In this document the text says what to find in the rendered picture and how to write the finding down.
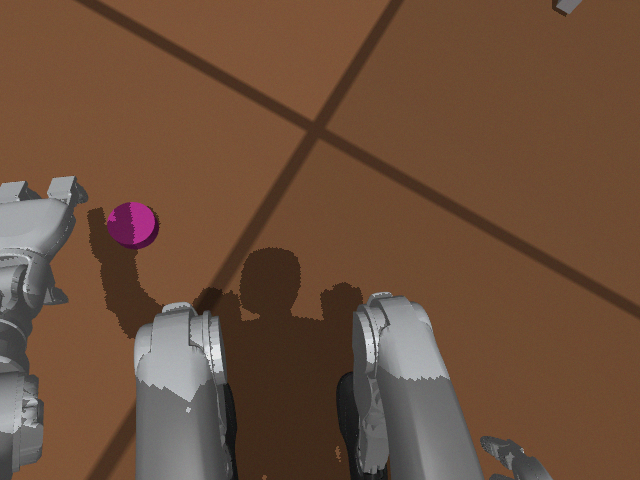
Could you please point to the tin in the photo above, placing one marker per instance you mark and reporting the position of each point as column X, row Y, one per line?
column 133, row 225

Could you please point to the left robot arm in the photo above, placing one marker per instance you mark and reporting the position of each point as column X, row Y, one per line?
column 24, row 278

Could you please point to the right robot hand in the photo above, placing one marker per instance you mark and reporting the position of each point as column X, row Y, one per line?
column 512, row 456

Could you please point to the left robot hand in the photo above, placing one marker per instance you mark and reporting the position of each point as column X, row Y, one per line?
column 39, row 225

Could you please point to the right robot foot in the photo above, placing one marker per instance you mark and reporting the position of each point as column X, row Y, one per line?
column 348, row 418

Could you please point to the left robot foot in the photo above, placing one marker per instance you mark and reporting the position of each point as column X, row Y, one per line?
column 231, row 431

